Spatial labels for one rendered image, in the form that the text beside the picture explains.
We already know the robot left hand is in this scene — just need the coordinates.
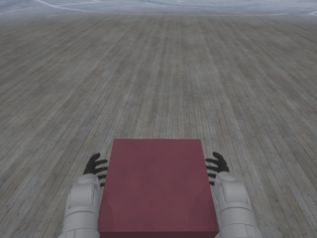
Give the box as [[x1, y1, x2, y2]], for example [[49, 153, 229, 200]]
[[83, 153, 108, 187]]

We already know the robot left forearm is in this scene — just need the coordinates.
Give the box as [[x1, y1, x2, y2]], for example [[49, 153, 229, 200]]
[[57, 174, 101, 238]]

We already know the robot right hand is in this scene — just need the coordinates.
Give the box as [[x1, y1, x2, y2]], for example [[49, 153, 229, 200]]
[[205, 152, 230, 185]]

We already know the carton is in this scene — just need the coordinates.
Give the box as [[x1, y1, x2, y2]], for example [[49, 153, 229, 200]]
[[97, 139, 220, 238]]

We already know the robot right forearm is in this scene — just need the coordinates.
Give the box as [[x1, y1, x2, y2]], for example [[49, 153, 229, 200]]
[[214, 172, 263, 238]]

